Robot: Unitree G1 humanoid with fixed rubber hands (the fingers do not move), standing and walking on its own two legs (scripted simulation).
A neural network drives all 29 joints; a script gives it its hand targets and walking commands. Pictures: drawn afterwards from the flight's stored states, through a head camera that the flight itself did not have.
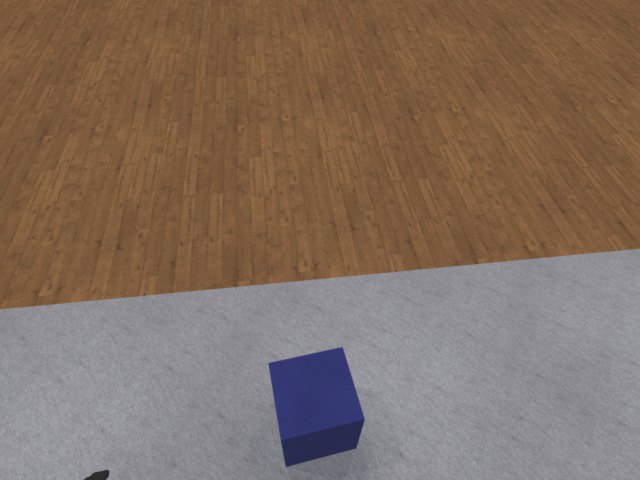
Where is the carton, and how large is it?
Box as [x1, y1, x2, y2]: [268, 347, 364, 466]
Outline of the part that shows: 342,347 268,363 286,466 356,447 364,418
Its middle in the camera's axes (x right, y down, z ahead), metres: -0.01 +0.47 +1.10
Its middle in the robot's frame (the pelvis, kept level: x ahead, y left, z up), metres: +0.46 +0.03 -0.66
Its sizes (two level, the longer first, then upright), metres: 0.210 0.200 0.250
